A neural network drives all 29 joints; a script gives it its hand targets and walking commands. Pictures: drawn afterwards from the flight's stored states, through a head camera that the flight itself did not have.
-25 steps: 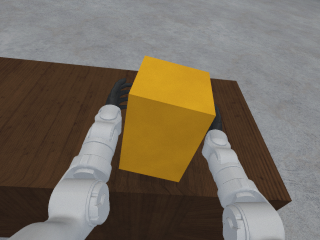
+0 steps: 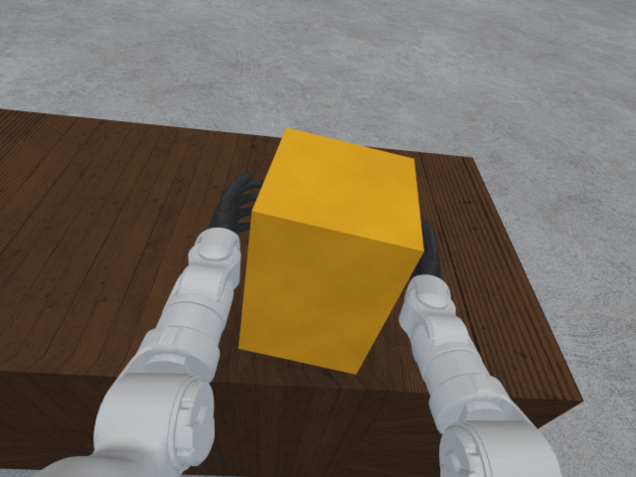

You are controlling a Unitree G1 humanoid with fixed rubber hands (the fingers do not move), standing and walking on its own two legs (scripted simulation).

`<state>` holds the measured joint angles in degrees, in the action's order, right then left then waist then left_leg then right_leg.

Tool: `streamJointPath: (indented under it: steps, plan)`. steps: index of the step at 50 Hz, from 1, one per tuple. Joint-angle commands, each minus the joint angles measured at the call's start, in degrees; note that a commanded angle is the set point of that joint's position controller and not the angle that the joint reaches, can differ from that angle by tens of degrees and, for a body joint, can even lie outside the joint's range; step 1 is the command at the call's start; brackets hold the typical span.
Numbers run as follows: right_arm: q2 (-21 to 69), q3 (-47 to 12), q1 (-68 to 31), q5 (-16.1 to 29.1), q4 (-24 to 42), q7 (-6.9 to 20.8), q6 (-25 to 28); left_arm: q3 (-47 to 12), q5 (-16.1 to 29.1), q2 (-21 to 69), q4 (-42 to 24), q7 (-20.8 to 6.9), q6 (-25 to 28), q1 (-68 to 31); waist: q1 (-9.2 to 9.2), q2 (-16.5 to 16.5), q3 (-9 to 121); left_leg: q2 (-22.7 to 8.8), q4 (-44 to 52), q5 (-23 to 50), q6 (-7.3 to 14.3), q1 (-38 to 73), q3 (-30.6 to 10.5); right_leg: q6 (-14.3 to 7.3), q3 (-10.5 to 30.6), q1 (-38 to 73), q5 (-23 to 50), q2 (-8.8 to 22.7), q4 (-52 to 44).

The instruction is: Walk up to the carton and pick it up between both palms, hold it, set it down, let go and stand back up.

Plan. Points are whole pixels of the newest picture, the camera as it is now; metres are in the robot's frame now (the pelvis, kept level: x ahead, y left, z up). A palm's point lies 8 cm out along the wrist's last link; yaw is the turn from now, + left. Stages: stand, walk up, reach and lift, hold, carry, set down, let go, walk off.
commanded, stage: set down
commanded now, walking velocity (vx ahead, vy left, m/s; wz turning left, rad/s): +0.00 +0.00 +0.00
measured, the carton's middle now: (323, 257) +0.41 +0.00 +0.05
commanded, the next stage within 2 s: none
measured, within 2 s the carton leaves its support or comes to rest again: rests again in 0.92 s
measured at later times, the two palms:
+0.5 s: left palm (232, 244) +0.41 +0.13 +0.06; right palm (418, 295) +0.36 -0.13 +0.04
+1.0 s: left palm (227, 251) +0.41 +0.14 +0.05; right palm (413, 294) +0.37 -0.13 +0.03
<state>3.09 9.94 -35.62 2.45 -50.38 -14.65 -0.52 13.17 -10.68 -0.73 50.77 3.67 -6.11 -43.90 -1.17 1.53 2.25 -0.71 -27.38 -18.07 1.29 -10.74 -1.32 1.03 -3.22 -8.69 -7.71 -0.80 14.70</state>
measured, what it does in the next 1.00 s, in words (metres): stands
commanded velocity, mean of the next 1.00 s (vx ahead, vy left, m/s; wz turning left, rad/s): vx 0.00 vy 0.00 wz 0.00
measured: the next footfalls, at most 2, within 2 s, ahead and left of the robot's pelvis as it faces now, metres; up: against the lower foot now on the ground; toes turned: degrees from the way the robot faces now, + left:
none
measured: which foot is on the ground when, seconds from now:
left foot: down 0.00-1.00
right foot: down 0.00-1.00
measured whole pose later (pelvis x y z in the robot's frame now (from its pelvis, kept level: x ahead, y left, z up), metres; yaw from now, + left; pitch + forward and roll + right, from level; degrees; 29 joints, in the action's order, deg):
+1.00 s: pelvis +0.01 +0.00 +0.00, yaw +0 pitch +6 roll -3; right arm 8.4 24.8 -35.0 -14.1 -57.9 -11.6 20.2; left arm 22.9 -21.0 1.1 55.8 -0.2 9.2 -42.2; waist -1.2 0.8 0.2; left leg -0.7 -27.4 -18.1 1.3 -15.1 -1.3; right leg 1.1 -3.2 -13.0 -7.6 -0.8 14.7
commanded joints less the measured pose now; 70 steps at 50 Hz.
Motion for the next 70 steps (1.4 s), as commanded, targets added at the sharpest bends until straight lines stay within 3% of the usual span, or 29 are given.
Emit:
streamJointPath:
  steps: [1,3,7,10,12,13,17,20,21,24,25,29,32,35,36,38,41,43,48,49,50,52,53,57,59,62,64,68,70]
  plan:
    - [36.65,-14.0,-51.23,-8.43,18.18,11.15,7.67,-14.34,0.07,42.53,0.28,-11.88,5.97,-31.46,-1.43,-5.14,30.25,1.02,1.76,38.63,-7.4,2.23,1.67,-0.87,-0.64,15.26,21.82,-2.95,3.85]
    - [36.61,-11.36,-50.4,-9.83,16.45,11.33,8.53,-14.92,-0.3,43.67,-1.28,-11.83,6.52,-33.21,-3.02,-7.63,30.65,0.26,1.51,41.73,-7.86,4.06,0.43,-1.18,-1.0,12.58,18.91,-3.02,3.55]
    - [35.19,-9.93,-51.54,-10.71,17.12,11.96,10.09,-12.69,-1.37,42.75,1.59,-12.1,6.35,-30.64,-1.27,-7.75,30.9,0.27,1.34,40.23,-7.73,4.7,1.9,-1.44,-1.66,11.25,17.01,-3.11,3.08]
    - [36.79,-10.09,-52.57,-12.2,16.75,11.84,11.7,-13.88,-1.23,44.26,1.56,-11.85,8.06,-32.42,-2.52,-7.66,30.79,-0.34,0.38,42.35,-8.39,5.03,1.53,-1.19,-2.06,11.33,17.99,-3.03,3.45]
    - [36.44,-9.05,-49.39,-13.07,13.03,12.55,11.52,-11.42,-3.1,41.97,2.45,-12.15,8.2,-32.24,-0.65,-7.47,28.26,-0.29,1.81,41.77,-8.15,3.45,1.7,-1.03,-1.91,11.86,16.8,-2.8,3.24]
    - [36.69,-7.74,-48.16,-13.64,12.5,12.39,12.29,-11.72,-3.67,42.03,2.72,-12.31,8.69,-31.12,-1.94,-8.5,28.83,0.06,1.47,41.21,-8.08,3.44,2.08,-1.33,-1.76,11.84,17.19,-2.41,3.08]
    - [35.32,-6.06,-48.74,-15.44,13.32,12.83,14.21,-9.88,-4.65,41.93,4.26,-12.24,9.52,-29.84,-1.28,-7.27,29.4,-0.4,1.81,38.08,-7.73,2.45,2.39,-1.33,-1.89,11.82,14.94,-2.6,3.1]
    - [35.2,-5.79,-48.57,-16.89,12.04,12.99,16.12,-11.1,-4.26,42.28,3.55,-11.56,11.02,-30.75,-2.29,-8.26,30.48,-0.84,0.64,42.74,-8.81,3.12,2.27,-1.64,-3.14,9.62,16.44,-2.64,3.88]
    - [36.15,-6.2,-47.21,-17.27,10.46,13.13,16.5,-9.95,-5.28,42.3,4.82,-11.36,11.36,-30.81,-1.06,-8.61,30.21,-1.21,0.51,43.21,-8.62,2.54,1.91,-1.76,-2.28,9.45,15.73,-2.45,3.59]
    - [35.88,-7.35,-46.86,-17.87,10.04,13.44,18.93,-13.28,-4.61,43.55,3.38,-10.27,13.3,-30.46,-1.46,-9.86,35.26,-1.69,-1.06,48.82,-9.69,5.04,1.3,-1.82,-2.94,9.27,18.86,-2.75,4.0]
    - [35.5,-6.25,-44.68,-18.83,8.1,13.65,18.39,-8.84,-7.62,40.96,6.61,-10.56,13.13,-27.96,0.2,-8.61,32.95,-0.84,-0.18,45.5,-9.11,2.73,2.43,-2.03,-2.72,8.38,16.75,-2.84,3.02]
    - [35.87,-6.7,-44.03,-19.04,8.03,13.77,20.6,-9.62,-7.94,41.09,6.11,-10.31,14.39,-26.34,0.73,-7.56,33.32,-0.76,-0.19,48.34,-8.87,2.4,2.68,-1.31,-3.23,9.47,20.63,-2.98,4.21]
    - [35.6,-6.82,-43.59,-19.89,7.51,13.39,23.07,-11.54,-7.26,41.59,6.03,-9.87,15.94,-25.94,-0.7,-8.21,36.29,-1.95,-1.71,54.77,-9.81,4.84,1.38,-1.41,-3.09,7.55,23.03,-3.29,4.33]
    - [35.34,-4.4,-41.31,-21.78,3.54,13.63,23.54,-8.8,-9.2,40.27,7.18,-9.42,16.42,-25.43,0.77,-9.55,33.6,-1.69,-1.28,53.17,-9.59,3.83,1.34,-2.07,-3.12,5.08,19.46,-3.2,3.32]
    - [34.94,-3.72,-39.42,-21.98,2.46,13.46,24.1,-9.41,-8.78,40.67,6.91,-9.37,16.74,-24.75,-0.21,-8.79,33.89,-1.82,-1.16,54.05,-9.84,4.11,2.02,-1.74,-3.67,6.56,22.34,-3.06,3.61]
    - [35.26,-3.11,-36.44,-23.59,1.54,13.48,23.87,-5.98,-10.86,38.35,8.98,-10.33,16.45,-22.5,1.64,-6.83,31.04,-0.9,-0.01,48.95,-8.77,1.25,3.35,-1.64,-3.25,8.96,22.37,-2.96,3.41]
    - [34.99,0.45,-35.4,-25.1,-1.62,13.18,23.98,-3.72,-12.13,36.88,10.52,-11.07,15.98,-22.9,0.28,-6.6,25.79,-0.89,1.97,43.55,-7.84,-2.71,3.63,-0.54,-2.72,11.42,22.05,-1.91,4.31]
    - [34.34,0.67,-34.36,-25.93,-1.79,13.26,25.06,-4.13,-12.19,37.76,9.85,-10.96,16.65,-22.44,-0.94,-7.16,26.98,-0.94,1.35,46.4,-8.3,-1.17,3.39,-0.62,-3.44,11.14,23.13,-2.04,4.56]
    - [34.31,1.82,-31.89,-26.52,-3.61,13.42,26.23,-3.46,-13.18,36.96,8.0,-10.57,17.77,-21.94,-0.43,-8.23,28.04,-0.73,0.76,46.48,-8.32,-1.32,3.73,-1.23,-3.24,10.16,22.42,-2.18,4.62]
    - [33.54,3.26,-32.63,-28.39,-4.21,13.55,26.66,-4.87,-13.4,37.9,8.55,-10.32,17.57,-21.6,-1.73,-8.4,26.04,-2.05,0.51,50.54,-8.97,1.28,2.35,-0.85,-4.59,6.61,20.63,-2.54,4.56]
    - [34.03,3.04,-33.38,-28.05,-4.21,13.42,27.25,-4.75,-12.85,39.1,7.48,-10.16,17.54,-22.75,-1.33,-9.85,27.88,-1.78,-0.42,52.62,-9.08,3.19,2.52,-1.37,-5.02,3.87,18.26,-3.11,3.51]
    - [34.37,3.67,-30.89,-30.13,-5.35,13.98,26.67,-0.78,-15.75,36.9,9.58,-10.64,17.2,-21.0,0.93,-7.04,23.65,-0.85,1.41,46.43,-7.86,0.06,4.5,-1.3,-4.99,6.12,17.8,-2.61,2.86]
    - [33.42,3.84,-30.01,-28.63,-6.11,13.87,27.41,-2.03,-14.6,35.92,8.3,-10.24,17.77,-20.88,-0.16,-7.05,26.94,-1.07,1.2,48.23,-8.35,0.96,4.51,-0.9,-4.34,7.52,22.13,-2.43,3.72]
    - [36.4,7.3,-30.79,-30.35,-5.98,13.86,27.2,-1.76,-15.78,39.25,9.11,-10.87,17.54,-20.87,-1.65,-7.23,21.15,-0.81,1.55,44.24,-7.72,-0.63,3.86,-1.0,-4.55,4.95,15.43,-2.42,2.49]
    - [33.62,5.2,-30.89,-29.68,-5.45,13.64,27.98,-0.41,-15.45,35.85,10.27,-10.58,17.37,-20.11,0.11,-8.07,23.63,-0.91,1.18,45.59,-7.83,-1.59,4.65,-1.13,-4.66,7.05,18.73,-2.07,3.39]
    - [36.48,8.62,-29.45,-32.87,-8.57,13.94,26.83,2.25,-17.7,36.15,11.38,-11.7,17.14,-20.78,-1.24,-5.62,18.2,-0.57,2.83,40.52,-6.96,-4.03,4.26,-0.41,-4.57,7.17,14.88,-1.61,2.8]
    - [34.38,7.79,-29.39,-32.3,-7.38,13.97,27.87,1.5,-17.57,35.9,10.9,-11.49,17.1,-18.84,-0.62,-5.93,18.25,-1.37,1.49,46.0,-7.85,-1.72,3.77,-0.22,-4.69,6.63,16.57,-1.89,3.5]
    - [32.4,10.96,-29.43,-32.34,-8.48,14.41,28.61,0.13,-17.11,35.57,9.25,-10.92,17.21,-20.7,-2.39,-8.18,20.02,-2.29,1.26,43.78,-8.41,-0.32,2.95,-1.14,-5.22,2.73,11.46,-2.39,2.75]
    - [31.27,9.45,-27.91,-31.81,-8.83,13.84,28.74,2.04,-17.01,32.57,9.14,-10.37,17.61,-18.51,-1.48,-8.0,20.88,-1.67,1.13,45.77,-7.66,-1.21,3.78,-1.0,-5.36,3.86,15.04,-2.17,3.01]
